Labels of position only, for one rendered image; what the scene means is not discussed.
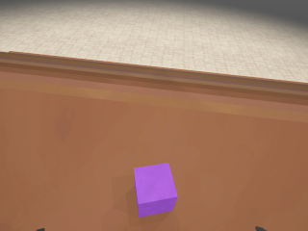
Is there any carton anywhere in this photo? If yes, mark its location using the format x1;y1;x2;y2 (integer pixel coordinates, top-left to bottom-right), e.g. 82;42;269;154
134;163;178;218

